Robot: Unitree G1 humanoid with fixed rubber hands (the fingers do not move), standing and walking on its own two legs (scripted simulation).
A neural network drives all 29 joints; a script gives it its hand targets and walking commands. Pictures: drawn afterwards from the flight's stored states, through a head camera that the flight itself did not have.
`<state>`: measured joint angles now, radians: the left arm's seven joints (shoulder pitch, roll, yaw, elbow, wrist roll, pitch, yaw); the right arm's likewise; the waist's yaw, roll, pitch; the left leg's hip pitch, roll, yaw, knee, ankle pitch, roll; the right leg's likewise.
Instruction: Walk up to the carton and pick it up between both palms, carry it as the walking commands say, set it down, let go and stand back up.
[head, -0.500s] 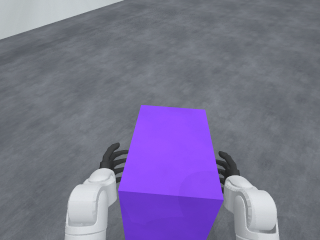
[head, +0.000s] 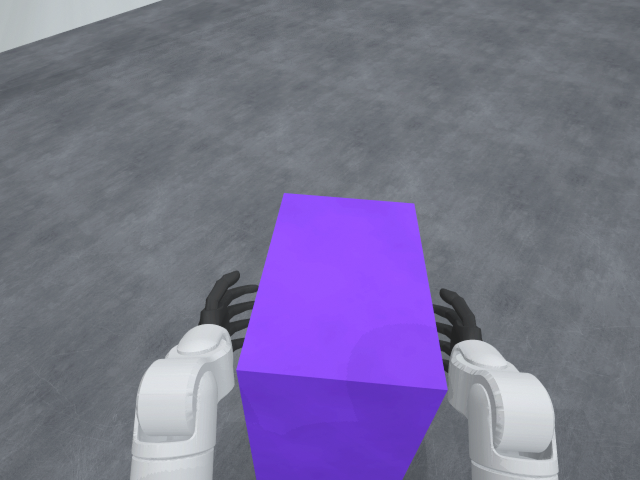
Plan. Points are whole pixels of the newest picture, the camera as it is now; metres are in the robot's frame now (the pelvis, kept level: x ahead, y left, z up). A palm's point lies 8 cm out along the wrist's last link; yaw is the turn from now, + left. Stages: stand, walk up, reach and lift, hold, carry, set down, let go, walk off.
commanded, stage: carry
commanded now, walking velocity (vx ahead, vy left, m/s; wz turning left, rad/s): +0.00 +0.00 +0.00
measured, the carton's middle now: (337, 340) +0.31 +0.00 -0.01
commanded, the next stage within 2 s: hold in 1.82 s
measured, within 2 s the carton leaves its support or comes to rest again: neither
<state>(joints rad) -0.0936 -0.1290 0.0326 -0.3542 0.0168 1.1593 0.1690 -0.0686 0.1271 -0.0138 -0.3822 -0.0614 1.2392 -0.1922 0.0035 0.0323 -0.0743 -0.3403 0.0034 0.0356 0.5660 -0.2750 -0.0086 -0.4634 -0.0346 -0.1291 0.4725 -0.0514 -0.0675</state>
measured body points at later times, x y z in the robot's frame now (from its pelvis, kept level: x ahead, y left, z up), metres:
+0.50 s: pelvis -0.01 -0.02 -0.01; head -0.01 -0.03 +0.44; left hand +0.27 +0.10 +0.07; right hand +0.24 -0.18 +0.05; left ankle +0.02 +0.13 -0.73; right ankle +0.13 -0.09 -0.73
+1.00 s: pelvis +0.01 -0.02 +0.00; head -0.01 -0.05 +0.45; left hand +0.30 +0.10 +0.07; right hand +0.28 -0.17 +0.04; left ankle -0.01 +0.08 -0.73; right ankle +0.07 -0.11 -0.73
